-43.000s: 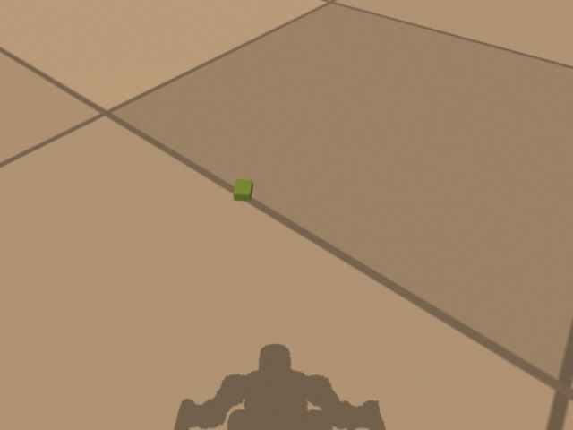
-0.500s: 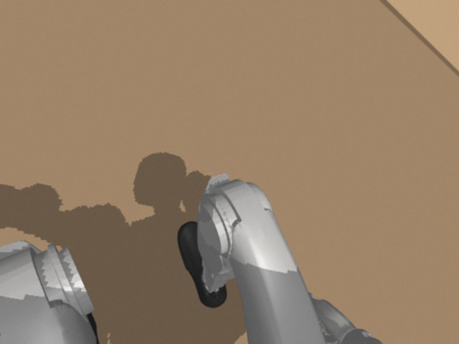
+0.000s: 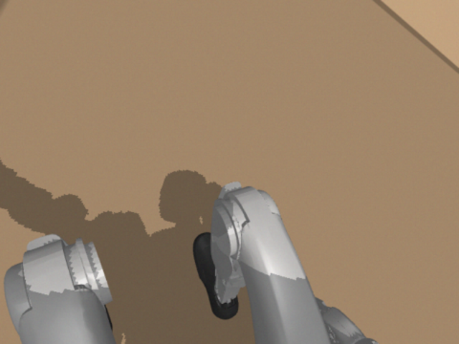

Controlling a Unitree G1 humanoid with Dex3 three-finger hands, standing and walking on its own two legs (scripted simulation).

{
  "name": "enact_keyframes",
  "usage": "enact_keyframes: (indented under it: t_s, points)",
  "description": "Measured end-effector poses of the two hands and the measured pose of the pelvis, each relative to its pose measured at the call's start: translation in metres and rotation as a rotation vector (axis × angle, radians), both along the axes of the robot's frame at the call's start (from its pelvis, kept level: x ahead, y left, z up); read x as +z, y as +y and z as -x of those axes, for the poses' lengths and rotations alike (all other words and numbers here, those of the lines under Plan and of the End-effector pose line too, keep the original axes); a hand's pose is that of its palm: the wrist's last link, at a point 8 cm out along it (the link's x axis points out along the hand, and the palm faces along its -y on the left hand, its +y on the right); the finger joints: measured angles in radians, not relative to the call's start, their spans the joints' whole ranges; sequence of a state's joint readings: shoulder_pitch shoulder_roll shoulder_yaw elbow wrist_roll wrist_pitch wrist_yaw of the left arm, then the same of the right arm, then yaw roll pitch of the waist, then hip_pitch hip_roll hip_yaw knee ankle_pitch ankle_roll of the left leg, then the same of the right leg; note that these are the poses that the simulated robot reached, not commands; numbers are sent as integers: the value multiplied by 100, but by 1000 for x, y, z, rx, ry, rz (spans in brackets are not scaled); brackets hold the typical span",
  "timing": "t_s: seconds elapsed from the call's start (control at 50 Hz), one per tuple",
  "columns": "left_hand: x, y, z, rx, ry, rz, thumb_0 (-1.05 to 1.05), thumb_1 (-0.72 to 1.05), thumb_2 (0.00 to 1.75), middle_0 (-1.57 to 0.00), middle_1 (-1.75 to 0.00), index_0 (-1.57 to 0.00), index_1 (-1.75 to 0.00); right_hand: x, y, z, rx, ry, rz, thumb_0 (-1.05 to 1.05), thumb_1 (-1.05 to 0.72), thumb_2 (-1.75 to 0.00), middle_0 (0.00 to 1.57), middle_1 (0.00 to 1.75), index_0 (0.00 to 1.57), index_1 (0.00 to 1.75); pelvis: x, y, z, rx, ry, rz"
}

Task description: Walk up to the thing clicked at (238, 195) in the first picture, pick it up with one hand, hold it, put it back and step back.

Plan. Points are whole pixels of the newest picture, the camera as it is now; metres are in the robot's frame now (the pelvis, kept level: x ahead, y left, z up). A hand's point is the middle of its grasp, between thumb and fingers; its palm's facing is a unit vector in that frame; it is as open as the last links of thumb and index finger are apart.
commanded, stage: withdraw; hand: left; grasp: from above
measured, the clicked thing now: out of the picture +0.46 +0.38 -0.29
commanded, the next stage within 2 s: home in 0.56 s
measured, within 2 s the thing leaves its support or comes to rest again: neither
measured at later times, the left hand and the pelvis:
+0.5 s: hand out of the picture +0.44 +0.38 -0.11, palm faces -0.44 -0.14 -0.89, open 13.5 cm; pelvis -0.02 +0.00 +0.02, yaw +4 degrees
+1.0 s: hand out of the picture +0.44 +0.40 -0.09, palm faces -0.37 -0.31 -0.87, open 11.1 cm; pelvis +0.00 +0.00 +0.04, yaw +5 degrees
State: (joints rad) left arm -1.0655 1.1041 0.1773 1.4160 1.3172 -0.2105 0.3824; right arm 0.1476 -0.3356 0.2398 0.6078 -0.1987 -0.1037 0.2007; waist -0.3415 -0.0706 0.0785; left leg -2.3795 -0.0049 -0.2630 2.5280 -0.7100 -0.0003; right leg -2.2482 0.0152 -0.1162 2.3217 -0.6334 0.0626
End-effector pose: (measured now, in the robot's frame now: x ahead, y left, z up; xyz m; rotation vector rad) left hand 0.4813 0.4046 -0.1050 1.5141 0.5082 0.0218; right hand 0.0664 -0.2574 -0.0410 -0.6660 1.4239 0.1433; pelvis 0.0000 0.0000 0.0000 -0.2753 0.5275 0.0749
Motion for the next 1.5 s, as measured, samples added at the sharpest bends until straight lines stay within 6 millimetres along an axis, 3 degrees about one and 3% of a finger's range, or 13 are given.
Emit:
enact_keyframes:
  t_s: [0.12, 0.22, 0.3, 0.4, 0.5, 0.64, 0.84, 0.98, 1.06, 1.16, 1.32, 1.4, 1.5]
  points:
    - [58, 19, 9, 47, 71, -35, 0, -51, 100, -9, -101, -9, -100, -3, 0, -17, -53, -39, -36, 0, -91, -91, 20, 30, 20, 30, 17, 2, 2, 24, 37, -18]
    - [80, 21, 26, 51, 214, 7, 0, -50, 99, -10, -99, -10, -99, 1, -1, -27, -65, -52, -33, 0, -91, -91, 20, 30, 20, 30, 35, 2, 9, 45, 41, -37]
    - [79, 13, 36, 0, 272, 96, 0, -47, 97, -13, -97, -12, -97, 7, -7, -27, -52, -42, 8, 0, -90, -91, 20, 30, 20, 30, 41, 1, 13, 51, 36, -42]
    - [61, 0, 40, -129, 255, 168, 0, -43, 94, -16, -93, -16, -93, 12, -18, -21, -30, -15, 90, 0, -90, -90, 20, 30, 20, 30, 35, -2, 17, 51, 12, -40]
    - [49, -14, 35, -209, 132, 151, 0, -40, 91, -19, -90, -18, -90, 7, -23, -16, -23, 13, 127, 0, -90, -90, 20, 30, 20, 29, 22, -4, 16, 53, -1, -39]
    - [35, -29, 20, -173, 54, 67, 0, -34, 86, -24, -85, -23, -84, -10, -15, -9, -70, -25, 77, 0, -90, -90, 20, 30, 20, 29, 9, -5, 16, 43, 9, -47]
    - [46, -8, 6, 39, 62, 21, 0, -16, 85, -26, -69, -25, -69, -20, -1, 20, -164, 4, -16, 0, -89, -90, 20, 30, 20, 29, 10, -6, 10, 32, 52, -57]
    - [62, 6, 35, 152, 125, 156, 0, 10, 84, -24, -53, -23, -54, -3, -3, 19, -190, 66, -22, 0, -89, -90, 20, 30, 20, 29, 35, -4, 4, 47, 92, -60]
    - [94, 0, 69, 169, 87, 317, 0, 33, 83, -23, -43, -22, -44, 17, -10, -3, -182, 44, -7, 0, -90, -90, 21, 30, 20, 29, 60, -4, 3, 61, 108, -71]
    - [145, -6, 118, 220, 21, 485, 0, 61, 84, -22, -35, -21, -35, 48, -12, -56, -152, -101, -10, 0, -90, -90, 20, 30, 20, 29, 97, -4, 3, 74, 105, -87]
    - [210, -29, 190, 392, -15, 679, 1, 81, 87, -21, -31, -21, -30, 117, 18, -144, -66, -412, -140, 0, -91, -90, 20, 30, 20, 29, 162, -8, 5, 98, 47, -122]
    - [238, -51, 217, 484, -22, 794, 1, 84, 88, -21, -30, -21, -30, 155, 38, -169, -42, -521, -216, 0, -91, -90, 20, 30, 20, 29, 195, -10, 2, 111, 16, -141]
    - [274, -77, 240, 600, -53, 921, 1, 87, 89, -21, -30, -21, -30, 198, 54, -182, -43, -602, -280, 0, -90, -90, 20, 30, 20, 29, 234, -14, -5, 123, -29, -165]
